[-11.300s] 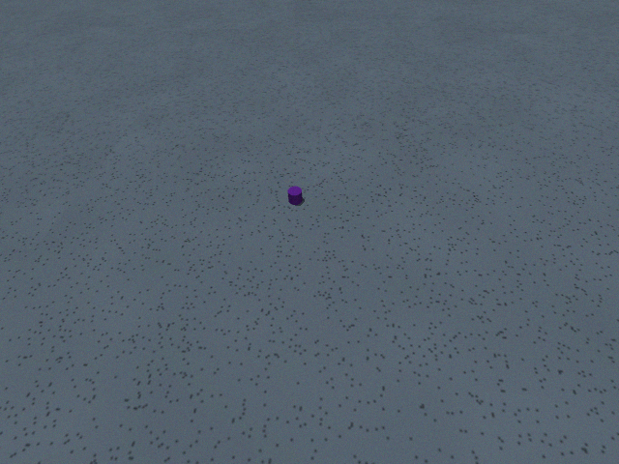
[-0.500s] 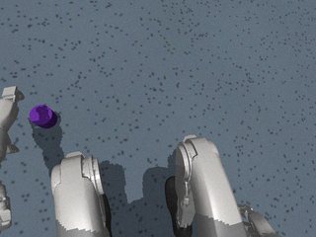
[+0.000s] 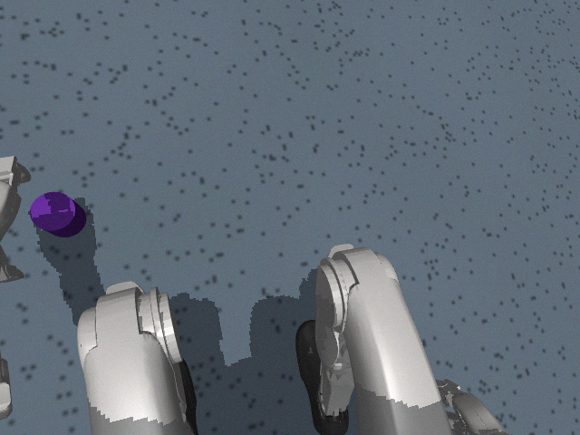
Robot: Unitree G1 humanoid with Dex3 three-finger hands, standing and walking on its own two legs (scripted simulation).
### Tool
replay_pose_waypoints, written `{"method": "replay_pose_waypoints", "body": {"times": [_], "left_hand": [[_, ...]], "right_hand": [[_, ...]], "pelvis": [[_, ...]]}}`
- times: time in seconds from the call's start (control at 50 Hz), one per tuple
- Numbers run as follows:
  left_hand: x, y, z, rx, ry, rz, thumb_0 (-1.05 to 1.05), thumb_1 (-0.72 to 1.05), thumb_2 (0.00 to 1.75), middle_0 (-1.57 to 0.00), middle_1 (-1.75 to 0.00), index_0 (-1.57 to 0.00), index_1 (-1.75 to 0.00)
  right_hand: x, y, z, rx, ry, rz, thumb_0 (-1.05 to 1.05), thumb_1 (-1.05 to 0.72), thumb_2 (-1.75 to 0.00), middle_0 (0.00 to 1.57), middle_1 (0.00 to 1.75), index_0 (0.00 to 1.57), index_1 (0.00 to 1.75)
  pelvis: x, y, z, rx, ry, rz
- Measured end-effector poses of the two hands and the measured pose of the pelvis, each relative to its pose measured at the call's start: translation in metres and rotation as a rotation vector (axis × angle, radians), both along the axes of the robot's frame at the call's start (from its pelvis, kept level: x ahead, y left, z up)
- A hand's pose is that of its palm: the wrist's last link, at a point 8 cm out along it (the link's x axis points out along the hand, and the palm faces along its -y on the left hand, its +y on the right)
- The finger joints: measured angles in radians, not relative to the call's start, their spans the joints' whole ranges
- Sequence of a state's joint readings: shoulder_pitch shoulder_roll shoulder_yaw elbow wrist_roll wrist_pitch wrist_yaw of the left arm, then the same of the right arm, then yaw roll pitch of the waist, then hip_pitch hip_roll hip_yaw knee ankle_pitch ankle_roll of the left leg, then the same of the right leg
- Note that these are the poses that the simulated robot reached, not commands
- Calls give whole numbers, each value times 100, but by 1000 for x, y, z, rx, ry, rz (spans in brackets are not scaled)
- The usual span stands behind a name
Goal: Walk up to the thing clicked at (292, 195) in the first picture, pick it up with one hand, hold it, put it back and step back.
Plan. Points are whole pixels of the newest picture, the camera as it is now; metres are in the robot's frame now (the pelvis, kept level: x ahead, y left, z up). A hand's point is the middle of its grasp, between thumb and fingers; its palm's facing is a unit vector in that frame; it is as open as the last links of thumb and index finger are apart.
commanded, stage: approach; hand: left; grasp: from above
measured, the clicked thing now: (59, 215) +0.46 +0.31 -0.29
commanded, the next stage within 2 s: rest palm in 0.88 s
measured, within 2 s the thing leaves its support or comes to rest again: neither
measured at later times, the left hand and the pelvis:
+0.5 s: hand (50, 179) +0.48 +0.28 -0.17, palm faces -0.37 -0.07 -0.93, open 14.1 cm; pelvis +0.00 +0.00 +0.00, yaw -1 degrees
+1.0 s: hand (24, 225) +0.42 +0.32 -0.19, palm faces -0.40 -0.08 -0.91, open 14.0 cm; pelvis +0.00 +0.00 -0.01, yaw +0 degrees
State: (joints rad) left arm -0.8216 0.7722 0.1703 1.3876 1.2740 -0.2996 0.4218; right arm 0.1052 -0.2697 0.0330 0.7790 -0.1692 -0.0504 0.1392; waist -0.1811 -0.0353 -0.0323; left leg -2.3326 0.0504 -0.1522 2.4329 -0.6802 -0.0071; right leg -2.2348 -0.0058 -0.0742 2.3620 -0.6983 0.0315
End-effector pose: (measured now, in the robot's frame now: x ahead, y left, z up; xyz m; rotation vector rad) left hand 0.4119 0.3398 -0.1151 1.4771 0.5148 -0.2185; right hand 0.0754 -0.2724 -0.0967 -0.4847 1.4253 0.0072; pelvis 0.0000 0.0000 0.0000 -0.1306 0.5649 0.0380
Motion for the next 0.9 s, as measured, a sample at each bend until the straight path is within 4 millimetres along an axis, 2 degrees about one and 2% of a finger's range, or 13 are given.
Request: {"method": "replay_pose_waypoints", "body": {"times": [0.18, 0.26, 0.34, 0.46, 0.54, 0.6, 0.66, 0.74, 0.82, 0.9], "left_hand": [[3, -1, -5, 5, -3, -2, 0, -53, 100, -8, -103, -8, -103], [9, -9, -7, 13, -1, -27, 0, -53, 99, -8, -103, -8, -103], [24, -26, -7, 11, -19, -64, 0, -53, 99, -8, -104, -9, -104], [59, -53, 0, 7, -76, -67, 0, -54, 99, -8, -105, -9, -105], [76, -60, 6, 24, -84, -30, 0, -54, 100, -8, -105, -8, -105], [79, -58, 8, 35, -53, 3, 0, -55, 100, -8, -105, -8, -105], [74, -51, 5, 34, -9, 33, 0, -54, 99, -8, -105, -8, -105], [51, -36, -8, 17, 72, 49, 0, -54, 98, -7, -106, -8, -105], [24, -23, -21, -17, 104, 16, 0, -53, 97, -8, -106, -9, -105], [9, -19, -24, -35, 44, -53, 0, -52, 97, -8, -106, -10, -105]], "right_hand": [[4, 0, -2, 0, -9, 9, 1, -91, -90, 20, 30, 20, 30], [3, 0, -3, 1, -12, 10, 1, -91, -90, 20, 30, 20, 30], [-1, 0, -1, -1, -12, 10, 1, -91, -89, 20, 30, 20, 30], [-14, -1, 5, -10, -13, -16, 1, -91, -89, 20, 30, 20, 30], [-29, -1, 8, -10, 3, -51, 1, -92, -90, 20, 30, 20, 30], [-41, 0, 9, 0, 25, -78, 1, -92, -90, 20, 30, 20, 30], [-51, 2, 9, 12, 50, -96, 1, -92, -90, 20, 30, 20, 30], [-56, 6, 8, 26, 80, -95, 1, -91, -89, 20, 30, 20, 30], [-52, 7, 6, 27, 98, -58, 1, -91, -89, 20, 30, 20, 30], [-38, 5, 4, 8, 85, -21, 1, -91, -89, 20, 30, 21, 30]], "pelvis": [[1, 0, -3, 0, -2, -2], [1, -1, -4, 3, -1, -2], [1, -1, -4, 2, 3, -2], [1, -1, -4, -1, 8, -9], [1, -1, -3, -5, 17, -15], [1, -1, -2, -5, 19, -19], [1, 0, 0, -7, 15, -20], [0, 0, 1, -7, 1, -18], [-2, 0, -2, -11, -14, -14], [-3, 1, -6, -14, -25, -8]]}}
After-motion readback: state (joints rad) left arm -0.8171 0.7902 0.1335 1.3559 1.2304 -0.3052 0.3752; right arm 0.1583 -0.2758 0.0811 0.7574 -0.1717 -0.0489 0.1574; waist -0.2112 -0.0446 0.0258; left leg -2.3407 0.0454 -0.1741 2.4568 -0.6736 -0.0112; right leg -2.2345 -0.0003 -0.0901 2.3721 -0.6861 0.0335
